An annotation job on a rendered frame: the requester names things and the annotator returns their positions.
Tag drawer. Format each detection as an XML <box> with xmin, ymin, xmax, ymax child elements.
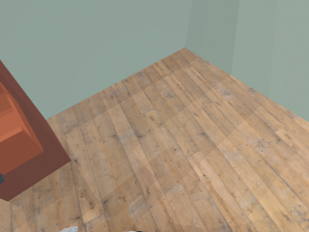
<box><xmin>0</xmin><ymin>82</ymin><xmax>43</xmax><ymax>175</ymax></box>

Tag cabinet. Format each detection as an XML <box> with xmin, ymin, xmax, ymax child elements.
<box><xmin>0</xmin><ymin>60</ymin><xmax>71</xmax><ymax>201</ymax></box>

